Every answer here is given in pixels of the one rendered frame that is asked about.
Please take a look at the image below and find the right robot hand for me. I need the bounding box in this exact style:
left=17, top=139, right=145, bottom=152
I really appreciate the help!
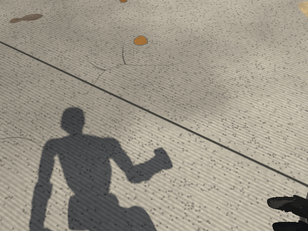
left=267, top=194, right=308, bottom=231

